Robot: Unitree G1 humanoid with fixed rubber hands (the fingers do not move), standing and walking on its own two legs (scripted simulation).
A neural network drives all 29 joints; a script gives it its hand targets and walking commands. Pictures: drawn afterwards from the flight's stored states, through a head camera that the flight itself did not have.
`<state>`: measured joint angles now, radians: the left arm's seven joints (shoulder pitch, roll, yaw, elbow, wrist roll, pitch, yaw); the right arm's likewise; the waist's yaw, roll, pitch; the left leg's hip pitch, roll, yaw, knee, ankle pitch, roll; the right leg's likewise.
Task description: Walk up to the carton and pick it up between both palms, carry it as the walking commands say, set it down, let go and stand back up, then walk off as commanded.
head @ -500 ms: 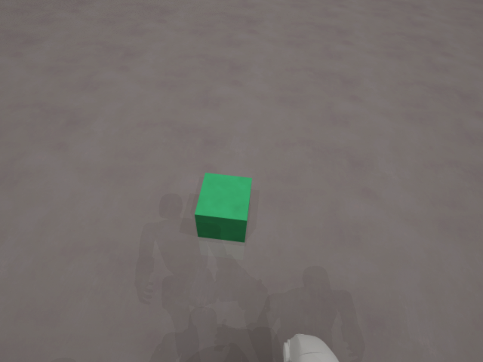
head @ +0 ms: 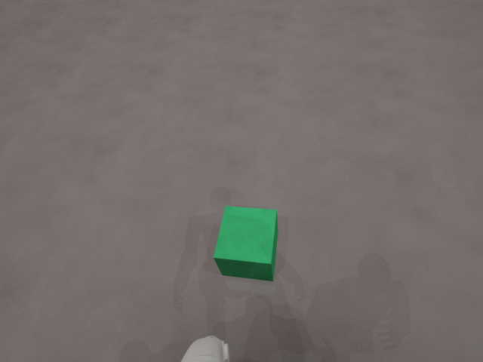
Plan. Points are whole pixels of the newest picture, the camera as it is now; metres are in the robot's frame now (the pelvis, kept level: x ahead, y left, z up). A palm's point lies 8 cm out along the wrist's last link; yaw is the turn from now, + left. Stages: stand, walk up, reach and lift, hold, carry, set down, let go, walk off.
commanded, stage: walk up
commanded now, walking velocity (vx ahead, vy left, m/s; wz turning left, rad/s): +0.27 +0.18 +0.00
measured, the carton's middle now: (248, 243) +0.63 +0.08 -0.68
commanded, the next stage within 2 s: none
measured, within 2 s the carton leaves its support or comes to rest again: neither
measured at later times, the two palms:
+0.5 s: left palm (110, 346) +0.17 +0.31 -0.15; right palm out of the picture +0.11 -0.18 -0.11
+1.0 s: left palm (140, 329) +0.20 +0.25 -0.14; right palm (378, 352) +0.15 -0.20 -0.15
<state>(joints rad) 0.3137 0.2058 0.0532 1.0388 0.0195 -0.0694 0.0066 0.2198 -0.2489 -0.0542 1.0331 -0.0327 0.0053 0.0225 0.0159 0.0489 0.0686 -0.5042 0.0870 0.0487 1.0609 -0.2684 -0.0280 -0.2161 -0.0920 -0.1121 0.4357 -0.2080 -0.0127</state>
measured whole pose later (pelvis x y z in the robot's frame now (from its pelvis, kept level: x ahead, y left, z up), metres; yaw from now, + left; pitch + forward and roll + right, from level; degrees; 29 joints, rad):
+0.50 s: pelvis +0.13 +0.07 +0.00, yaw +0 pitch -1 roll -3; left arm 0.23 0.24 0.06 1.01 0.02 0.02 -0.01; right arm 0.34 -0.18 -0.04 1.06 -0.02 -0.07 -0.02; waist -0.03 -0.05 0.04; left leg -0.17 0.10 0.13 0.38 -0.19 0.00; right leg -0.47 -0.07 -0.04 1.00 -0.24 0.04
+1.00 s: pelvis +0.17 +0.03 +0.00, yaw +0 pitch -1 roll +0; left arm 0.22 0.15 0.03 1.08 0.00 0.00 0.03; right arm 0.31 -0.16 -0.02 1.13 -0.01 0.00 -0.03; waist -0.01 0.02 0.02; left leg -0.10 0.09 0.07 0.36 -0.23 -0.06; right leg -0.21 0.00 -0.09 0.37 -0.14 -0.04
